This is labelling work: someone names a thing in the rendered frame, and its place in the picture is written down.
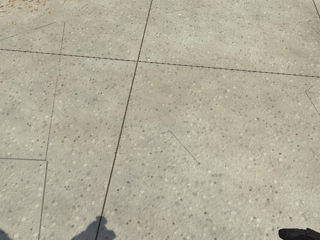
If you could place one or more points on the right robot hand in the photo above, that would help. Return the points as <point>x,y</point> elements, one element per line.
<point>298,234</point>

